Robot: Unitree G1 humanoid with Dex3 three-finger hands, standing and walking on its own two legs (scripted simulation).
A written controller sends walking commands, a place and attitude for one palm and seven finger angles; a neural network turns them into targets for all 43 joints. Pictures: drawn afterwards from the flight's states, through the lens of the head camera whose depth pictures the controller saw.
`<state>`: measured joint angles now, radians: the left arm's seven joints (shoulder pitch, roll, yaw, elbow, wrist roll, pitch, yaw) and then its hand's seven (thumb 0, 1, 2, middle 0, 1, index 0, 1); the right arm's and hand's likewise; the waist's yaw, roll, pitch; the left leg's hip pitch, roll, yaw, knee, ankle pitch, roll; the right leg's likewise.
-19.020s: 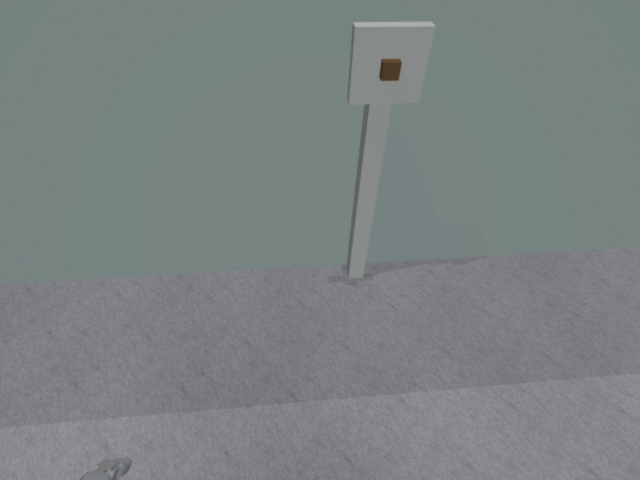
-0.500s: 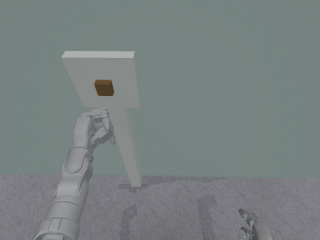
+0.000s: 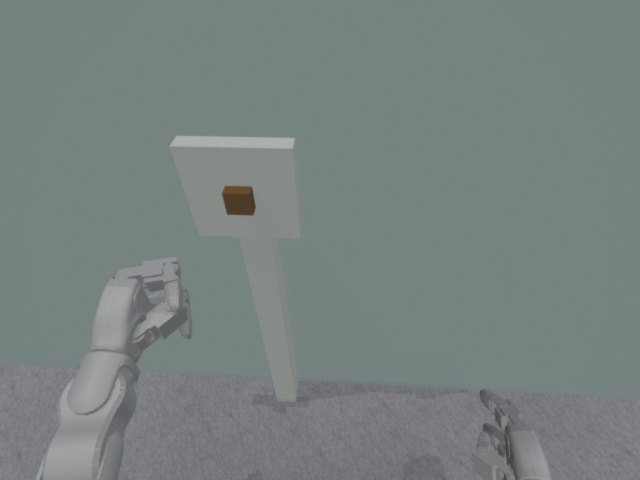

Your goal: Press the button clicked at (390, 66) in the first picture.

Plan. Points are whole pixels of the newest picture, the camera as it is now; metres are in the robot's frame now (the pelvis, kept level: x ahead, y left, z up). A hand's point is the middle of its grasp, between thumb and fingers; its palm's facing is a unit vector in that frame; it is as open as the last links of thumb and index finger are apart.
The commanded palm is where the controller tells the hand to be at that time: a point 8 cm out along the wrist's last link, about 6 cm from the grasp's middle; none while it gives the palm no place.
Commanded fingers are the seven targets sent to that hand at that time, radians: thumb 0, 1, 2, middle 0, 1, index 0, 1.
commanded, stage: draw the hand back to the body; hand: left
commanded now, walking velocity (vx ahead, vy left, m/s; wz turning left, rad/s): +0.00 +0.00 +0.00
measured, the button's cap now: (239, 199) +0.50 +0.17 +0.10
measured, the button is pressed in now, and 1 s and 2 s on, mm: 0 0 0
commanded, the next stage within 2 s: step back with the hand held close in 0.92 s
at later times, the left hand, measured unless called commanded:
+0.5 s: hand (91, 324) +0.22 +0.24 +0.16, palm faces +0.34 -0.88 -0.33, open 3.1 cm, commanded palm +0.17 +0.29 +0.18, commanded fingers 0.00 0.90 0.90 -1.30 -1.50 -1.30 -1.50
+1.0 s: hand (64, 337) +0.19 +0.25 +0.18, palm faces +0.40 -0.84 -0.36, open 3.1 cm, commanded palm +0.14 +0.29 +0.19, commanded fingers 0.00 0.90 0.90 -1.30 -1.50 -1.30 -1.50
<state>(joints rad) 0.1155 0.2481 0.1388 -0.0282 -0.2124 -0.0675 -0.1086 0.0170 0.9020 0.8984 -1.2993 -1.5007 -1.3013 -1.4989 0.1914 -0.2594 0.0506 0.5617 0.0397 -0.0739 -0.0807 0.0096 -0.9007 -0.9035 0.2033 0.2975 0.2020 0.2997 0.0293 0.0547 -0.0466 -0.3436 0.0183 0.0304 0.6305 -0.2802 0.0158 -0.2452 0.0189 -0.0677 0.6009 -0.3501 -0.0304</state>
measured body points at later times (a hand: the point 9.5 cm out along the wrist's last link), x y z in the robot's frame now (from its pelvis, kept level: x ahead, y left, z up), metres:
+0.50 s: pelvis +0.02 +0.02 +0.02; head -0.01 +0.00 +0.47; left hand +0.19 +0.29 +0.18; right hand +0.20 -0.20 -0.07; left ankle +0.03 +0.11 -0.73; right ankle -0.02 -0.10 -0.73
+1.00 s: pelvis +0.01 +0.01 +0.02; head -0.02 +0.00 +0.47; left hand +0.17 +0.29 +0.20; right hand +0.20 -0.20 -0.06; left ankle +0.03 +0.11 -0.73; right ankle -0.02 -0.10 -0.73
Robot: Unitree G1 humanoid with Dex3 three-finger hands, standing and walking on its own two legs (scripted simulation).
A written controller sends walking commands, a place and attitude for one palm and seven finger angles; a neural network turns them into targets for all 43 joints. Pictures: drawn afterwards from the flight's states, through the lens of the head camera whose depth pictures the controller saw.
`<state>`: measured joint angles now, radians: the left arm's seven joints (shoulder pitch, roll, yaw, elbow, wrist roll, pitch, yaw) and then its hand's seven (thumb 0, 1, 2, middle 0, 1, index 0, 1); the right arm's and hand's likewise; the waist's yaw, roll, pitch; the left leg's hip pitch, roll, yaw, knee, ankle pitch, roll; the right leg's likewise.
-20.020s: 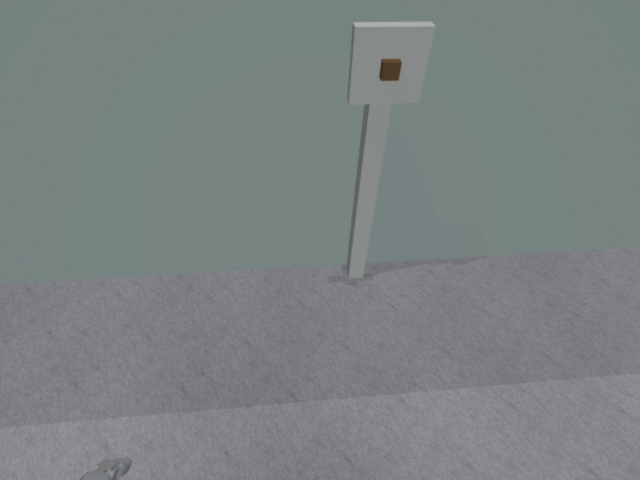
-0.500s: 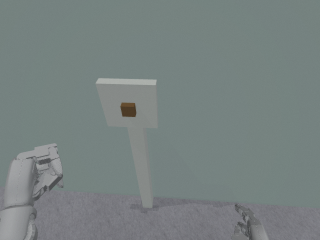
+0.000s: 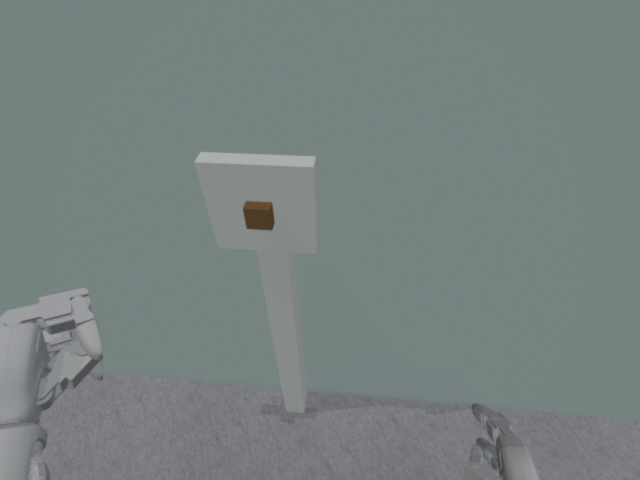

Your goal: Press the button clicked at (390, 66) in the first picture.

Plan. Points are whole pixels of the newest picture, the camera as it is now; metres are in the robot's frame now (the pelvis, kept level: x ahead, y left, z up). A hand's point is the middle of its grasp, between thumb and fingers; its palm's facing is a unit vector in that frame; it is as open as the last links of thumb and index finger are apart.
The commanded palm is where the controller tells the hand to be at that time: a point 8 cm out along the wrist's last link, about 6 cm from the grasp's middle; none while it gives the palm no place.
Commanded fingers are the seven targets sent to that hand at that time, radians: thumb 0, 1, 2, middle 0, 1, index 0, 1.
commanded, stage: step back with the hand held close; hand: left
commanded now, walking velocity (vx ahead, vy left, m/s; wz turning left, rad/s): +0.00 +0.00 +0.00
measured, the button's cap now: (259, 214) +0.48 +0.17 +0.08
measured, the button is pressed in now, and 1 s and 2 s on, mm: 0 0 0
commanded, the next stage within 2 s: stop stepping back and stand still in 1.30 s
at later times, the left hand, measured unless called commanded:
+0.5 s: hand (77, 364) +0.16 +0.25 +0.16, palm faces +0.30 -0.82 -0.49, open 3.1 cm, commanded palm +0.10 +0.29 +0.17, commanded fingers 0.00 0.90 0.90 -1.30 -1.50 -1.30 -1.50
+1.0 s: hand out of the picture +0.08 +0.29 +0.17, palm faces +0.42 -0.79 -0.45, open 3.1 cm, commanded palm +0.01 +0.32 +0.17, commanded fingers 0.00 0.90 0.90 -1.30 -1.50 -1.30 -1.50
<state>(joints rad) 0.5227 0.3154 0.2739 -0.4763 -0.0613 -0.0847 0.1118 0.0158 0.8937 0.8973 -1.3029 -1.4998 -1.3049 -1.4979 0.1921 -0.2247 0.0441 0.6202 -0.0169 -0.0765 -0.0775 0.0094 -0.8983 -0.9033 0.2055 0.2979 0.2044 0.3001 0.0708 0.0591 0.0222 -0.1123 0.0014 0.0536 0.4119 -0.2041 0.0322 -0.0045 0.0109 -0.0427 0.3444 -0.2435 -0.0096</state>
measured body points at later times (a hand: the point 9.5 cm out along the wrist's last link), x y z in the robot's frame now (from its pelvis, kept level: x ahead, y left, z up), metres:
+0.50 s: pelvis -0.03 +0.02 -0.01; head -0.01 +0.02 +0.44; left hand +0.14 +0.29 +0.18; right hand +0.15 -0.23 -0.08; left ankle +0.02 +0.10 -0.74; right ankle -0.03 -0.11 -0.74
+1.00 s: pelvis -0.11 +0.04 -0.01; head -0.10 +0.06 +0.43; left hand +0.05 +0.33 +0.19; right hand +0.06 -0.19 -0.09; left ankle +0.02 +0.10 -0.74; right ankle -0.15 -0.10 -0.71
